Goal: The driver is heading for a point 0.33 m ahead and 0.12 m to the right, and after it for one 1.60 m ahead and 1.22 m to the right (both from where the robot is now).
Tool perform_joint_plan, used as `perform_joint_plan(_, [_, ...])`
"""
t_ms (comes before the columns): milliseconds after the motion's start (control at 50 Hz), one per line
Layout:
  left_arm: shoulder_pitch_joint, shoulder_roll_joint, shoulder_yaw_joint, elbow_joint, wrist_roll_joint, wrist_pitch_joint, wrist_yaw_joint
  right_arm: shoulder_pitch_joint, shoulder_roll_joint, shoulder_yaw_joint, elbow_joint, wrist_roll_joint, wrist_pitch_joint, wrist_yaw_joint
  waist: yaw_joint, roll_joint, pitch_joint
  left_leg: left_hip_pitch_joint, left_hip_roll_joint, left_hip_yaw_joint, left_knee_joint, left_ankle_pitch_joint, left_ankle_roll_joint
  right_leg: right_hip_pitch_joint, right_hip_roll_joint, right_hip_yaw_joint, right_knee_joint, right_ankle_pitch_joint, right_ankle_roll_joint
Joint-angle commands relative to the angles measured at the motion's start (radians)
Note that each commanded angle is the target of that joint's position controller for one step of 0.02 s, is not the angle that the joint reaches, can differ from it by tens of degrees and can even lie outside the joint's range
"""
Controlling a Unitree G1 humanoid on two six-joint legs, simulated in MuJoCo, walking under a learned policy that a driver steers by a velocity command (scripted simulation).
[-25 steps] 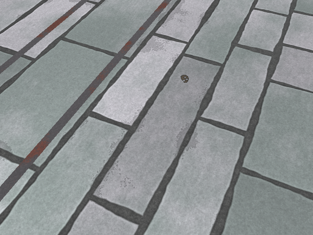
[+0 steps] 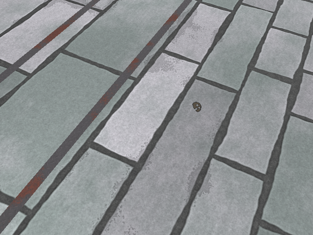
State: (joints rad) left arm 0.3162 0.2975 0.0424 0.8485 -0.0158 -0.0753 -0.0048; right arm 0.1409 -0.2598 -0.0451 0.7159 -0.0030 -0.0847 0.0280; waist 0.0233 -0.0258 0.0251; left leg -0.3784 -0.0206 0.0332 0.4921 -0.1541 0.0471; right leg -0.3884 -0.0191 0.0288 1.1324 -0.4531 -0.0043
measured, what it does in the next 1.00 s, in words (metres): walks ahead, turning right: right foot, then left foot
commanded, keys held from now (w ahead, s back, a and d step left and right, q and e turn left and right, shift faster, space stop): no key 0.06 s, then e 0.94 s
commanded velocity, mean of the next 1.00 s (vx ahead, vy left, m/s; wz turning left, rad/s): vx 0.08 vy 0.00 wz -0.42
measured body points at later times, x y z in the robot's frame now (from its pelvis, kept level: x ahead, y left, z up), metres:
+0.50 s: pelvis +0.12 -0.03 +0.00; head +0.17 -0.06 +0.45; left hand +0.32 +0.22 -0.09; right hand +0.22 -0.33 -0.12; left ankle +0.09 +0.11 -0.66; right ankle +0.16 -0.13 -0.73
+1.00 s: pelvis +0.15 +0.01 +0.01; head +0.19 +0.02 +0.46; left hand +0.41 +0.21 -0.10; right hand +0.13 -0.30 -0.08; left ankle +0.20 +0.11 -0.73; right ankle +0.07 -0.11 -0.64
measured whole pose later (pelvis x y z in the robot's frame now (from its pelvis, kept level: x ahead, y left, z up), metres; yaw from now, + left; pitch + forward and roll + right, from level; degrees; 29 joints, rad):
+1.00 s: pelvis +0.15 +0.01 +0.01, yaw -29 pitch +2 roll -1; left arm 0.21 0.36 0.11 0.64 -0.02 0.06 0.03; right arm 0.17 -0.26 -0.06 0.76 -0.01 0.00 -0.03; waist -0.01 -0.06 0.02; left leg -0.24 0.01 0.02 0.45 -0.23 0.02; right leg -0.56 0.07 0.11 1.16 -0.40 0.07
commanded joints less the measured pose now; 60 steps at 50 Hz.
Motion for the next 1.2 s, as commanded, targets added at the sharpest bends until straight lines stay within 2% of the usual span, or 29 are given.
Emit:
perform_joint_plan(20, [0.017, 0.085, 0.027, -0.065, 0.012, 0.008, 0.01, 0.038, -0.096, -0.024, -0.024, -0.006, -0.009, 0.005, 0.002, 0.1, -0.102, 0.225, 0.258, -0.234, -0.199, 0.591, 0.19, -0.177, -0.089, 0.027, -0.005, 0.066, 0.024])
perform_joint_plan(80, [0.038, 0.038, 0.018, -0.059, 0.014, 0.034, 0.018, 0.01, -0.116, -0.028, 0.007, -0.018, -0.018, -0.006, 0.039, 0.114, -0.109, 0.14, 0.235, -0.122, -0.233, 0.717, 0.203, -0.097, -0.075, 0.016, -0.139, 0.176, 0.05])
perform_joint_plan(160, [-0.07, 0.03, 0.011, -0.083, 0.01, 0.041, 0.011, 0.021, -0.141, -0.033, 0.045, -0.022, -0.004, -0.03, -0.007, 0.118, -0.105, 0.157, 0.218, -0.017, -0.251, 0.636, 0.17, -0.054, -0.063, 0.005, -0.355, 0.382, 0.039])
perform_joint_plan(260, [-0.176, 0.067, 0.03, -0.158, 0.011, 0.056, -0.005, 0.05, -0.179, -0.048, 0.082, -0.001, 0.041, -0.053, -0.046, 0.106, -0.077, 0.292, 0.291, -0.037, -0.202, 0.511, 0.173, -0.134, -0.055, -0.006, -0.428, 0.284, 0.015])
perform_joint_plan(340, [-0.163, 0.058, 0.041, -0.19, 0.006, 0.066, -0.024, 0.026, -0.188, -0.057, 0.08, 0.023, 0.074, -0.07, -0.027, 0.108, -0.07, 0.341, 0.308, -0.037, -0.062, 0.502, 0.13, -0.096, -0.02, -0.061, -0.558, 0.229, -0.027])
perform_joint_plan(360, [-0.125, 0.069, 0.049, -0.185, 0.007, 0.064, -0.025, 0.033, -0.181, -0.057, 0.082, 0.028, 0.079, -0.075, -0.007, 0.092, -0.091, 0.322, 0.27, -0.003, 0.023, 0.507, 0.091, -0.003, 0.005, -0.071, -0.656, 0.337, -0.052])
perform_joint_plan(380, [-0.069, 0.141, 0.075, -0.181, 0.012, 0.061, -0.015, 0.071, -0.165, -0.054, 0.081, 0.014, 0.075, -0.076, 0.0, -0.006, -0.149, 0.243, 0.186, 0.058, 0.189, 0.403, 0.022, 0.158, -0.043, 0.032, -0.706, 0.651, -0.098])
perform_joint_plan(400, [-0.026, 0.256, 0.102, -0.198, 0.028, 0.065, 0.003, 0.07, -0.118, -0.038, 0.041, -0.026, 0.061, -0.069, -0.018, -0.223, -0.191, -0.057, 0.033, 0.118, 0.478, -0.048, -0.068, 0.384, -0.255, 0.34, -0.673, 1.111, -0.246])
perform_joint_plan(420, [0.03, 0.22, 0.089, -0.198, 0.035, 0.064, 0.003, 0.022, -0.106, -0.027, 0.021, -0.034, 0.055, -0.059, 0.035, -0.255, -0.301, -0.23, -0.061, -0.032, 0.684, -0.537, -0.092, 0.494, -0.378, 0.532, -0.72, 1.144, -0.402])
perform_joint_plan(440, [-0.002, 0.179, 0.076, -0.21, 0.03, 0.057, -0.001, 0.015, -0.137, -0.037, 0.026, -0.009, 0.057, -0.048, 0.031, -0.133, -0.293, -0.256, -0.007, -0.121, 0.769, -0.518, -0.086, 0.454, -0.343, 0.463, -0.729, 1.032, -0.373])
perform_joint_plan(460, [-0.07, 0.159, 0.073, -0.223, 0.02, 0.054, 0.003, 0.0, -0.136, -0.04, 0.031, 0.01, 0.064, -0.049, 0.006, -0.071, -0.223, -0.283, 0.017, -0.12, 0.763, -0.44, -0.084, 0.388, -0.28, 0.371, -0.732, 0.916, -0.313])
perform_joint_plan(480, [-0.112, 0.148, 0.071, -0.232, 0.008, 0.058, 0.006, -0.009, -0.136, -0.043, 0.036, 0.004, 0.073, -0.057, -0.01, -0.012, -0.175, -0.29, 0.034, -0.116, 0.704, -0.373, -0.09, 0.322, -0.235, 0.325, -0.751, 0.805, -0.266])
perform_joint_plan(500, [-0.141, 0.142, 0.068, -0.241, 0.002, 0.065, 0.013, -0.02, -0.148, -0.05, 0.032, -0.004, 0.082, -0.066, -0.025, -0.022, -0.157, -0.256, 0.046, -0.117, 0.646, -0.32, -0.096, 0.265, -0.204, 0.299, -0.768, 0.73, -0.242])
perform_joint_plan(540, [-0.151, 0.154, 0.072, -0.252, 0.013, 0.078, 0.02, -0.003, -0.121, -0.045, 0.031, -0.002, 0.088, -0.069, -0.044, -0.078, -0.157, -0.184, 0.015, -0.097, 0.574, -0.265, -0.115, 0.198, -0.16, 0.275, -0.782, 0.705, -0.233])
perform_joint_plan(620, [-0.132, 0.17, 0.082, -0.263, 0.009, 0.087, 0.04, -0.024, -0.103, -0.038, 0.024, 0.004, 0.086, -0.073, -0.025, -0.104, -0.176, -0.135, -0.002, -0.113, 0.399, -0.207, -0.134, 0.193, -0.147, 0.308, -0.782, 0.572, -0.225])
perform_joint_plan(680, [-0.141, 0.174, 0.084, -0.275, 0.012, 0.098, 0.045, -0.041, -0.109, -0.039, 0.018, 0.007, 0.082, -0.066, -0.014, -0.131, -0.161, -0.077, -0.013, -0.123, 0.302, -0.186, -0.13, 0.152, -0.136, 0.361, -0.794, 0.42, -0.214])
perform_joint_plan(740, [-0.145, 0.171, 0.084, -0.284, 0.011, 0.106, 0.042, -0.035, -0.121, -0.044, 0.013, 0.013, 0.067, -0.054, -0.008, -0.155, -0.148, -0.032, -0.023, -0.128, 0.197, -0.2, -0.114, 0.161, -0.132, 0.432, -0.784, 0.384, -0.206])
perform_joint_plan(800, [-0.175, 0.162, 0.081, -0.296, -0.006, 0.118, 0.046, 0.043, -0.128, -0.053, 0.033, 0.016, 0.051, -0.04, -0.053, -0.15, -0.142, 0.118, -0.022, -0.102, -0.071, -0.068, -0.077, 0.136, -0.089, 0.453, -0.728, 0.388, -0.16])
perform_joint_plan(820, [-0.154, 0.137, 0.074, -0.297, -0.007, 0.12, 0.048, 0.076, -0.168, -0.067, 0.041, 0.007, 0.051, -0.041, -0.052, -0.1, -0.15, 0.226, 0.066, -0.153, -0.138, -0.01, -0.044, 0.061, -0.042, 0.415, -0.666, 0.28, -0.113])
perform_joint_plan(840, [-0.096, 0.073, 0.058, -0.293, 0.005, 0.121, 0.044, 0.074, -0.235, -0.079, 0.028, -0.012, 0.06, -0.049, -0.008, 0.133, -0.155, 0.323, 0.296, -0.358, -0.179, 0.084, 0.043, -0.083, 0.085, 0.254, -0.428, -0.021, -0.051])
perform_joint_plan(860, [-0.122, 0.126, 0.078, -0.334, 0.0, 0.107, 0.041, 0.049, -0.268, -0.085, 0.023, -0.05, 0.064, -0.042, -0.002, 0.345, -0.09, 0.222, 0.432, -0.571, -0.227, 0.192, 0.197, -0.241, 0.163, 0.136, -0.232, -0.191, -0.007])
perform_joint_plan(880, [-0.103, 0.2, 0.1, -0.306, 0.01, 0.103, 0.04, -0.016, -0.211, -0.071, -0.013, -0.046, 0.058, -0.045, 0.006, 0.233, -0.071, 0.196, 0.419, -0.508, -0.219, 0.193, 0.214, -0.233, 0.096, 0.163, -0.064, -0.128, 0.019])
perform_joint_plan(900, [-0.082, 0.211, 0.11, -0.279, 0.004, 0.11, 0.038, -0.066, -0.162, -0.06, -0.026, -0.031, 0.057, -0.05, 0.023, 0.175, -0.061, 0.184, 0.35, -0.395, -0.198, 0.179, 0.166, -0.229, 0.092, 0.148, -0.001, -0.058, 0.033])
perform_joint_plan(920, [-0.057, 0.18, 0.106, -0.252, 0.006, 0.123, 0.043, -0.086, -0.141, -0.052, -0.037, -0.017, 0.059, -0.054, 0.026, 0.149, -0.058, 0.196, 0.292, -0.312, -0.186, 0.152, 0.13, -0.233, 0.087, 0.132, 0.055, -0.008, 0.053])
perform_joint_plan(940, [-0.051, 0.158, 0.1, -0.25, 0.008, 0.132, 0.042, -0.088, -0.13, -0.047, -0.038, -0.004, 0.062, -0.059, 0.016, 0.151, -0.043, 0.205, 0.28, -0.272, -0.182, 0.174, 0.132, -0.256, 0.081, 0.123, 0.111, 0.03, 0.071])
perform_joint_plan(1000, [-0.122, 0.112, 0.081, -0.29, -0.01, 0.133, 0.034, -0.027, -0.137, -0.045, -0.032, -0.012, 0.078, -0.075, -0.03, 0.178, -0.032, 0.262, 0.249, -0.17, -0.193, 0.201, 0.15, -0.283, 0.052, 0.05, 0.05, 0.09, 0.103])
perform_joint_plan(1060, [-0.181, 0.092, 0.068, -0.326, -0.006, 0.128, 0.025, 0.032, -0.175, -0.059, -0.024, -0.014, 0.089, -0.081, -0.075, 0.195, -0.062, 0.366, 0.295, -0.159, -0.181, 0.253, 0.175, -0.275, 0.007, 0.026, -0.099, 0.074, 0.122])
perform_joint_plan(1120, [-0.187, 0.076, 0.056, -0.343, 0.0, 0.128, 0.011, 0.01, -0.214, -0.074, -0.033, -0.006, 0.093, -0.069, -0.076, 0.206, -0.08, 0.325, 0.316, -0.105, -0.175, 0.288, 0.177, -0.146, -0.02, -0.028, -0.245, 0.049, 0.105])
perform_joint_plan(1200, [-0.161, 0.097, 0.065, -0.347, -0.005, 0.139, -0.005, -0.001, -0.234, -0.084, -0.03, 0.016, 0.09, -0.05, -0.06, 0.218, -0.084, 0.298, 0.342, -0.071, -0.133, 0.311, 0.157, -0.018, -0.006, -0.081, -0.429, 0.08, 0.056])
